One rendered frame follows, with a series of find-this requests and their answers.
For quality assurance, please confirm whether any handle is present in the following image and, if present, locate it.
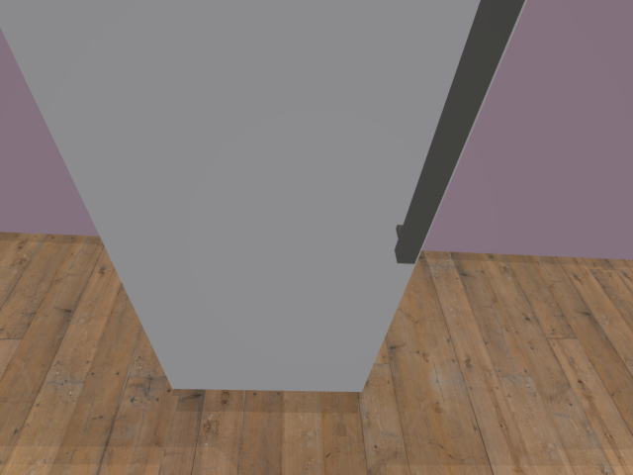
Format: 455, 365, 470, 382
395, 0, 525, 264

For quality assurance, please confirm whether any fridge door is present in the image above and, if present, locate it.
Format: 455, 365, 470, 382
0, 0, 527, 392

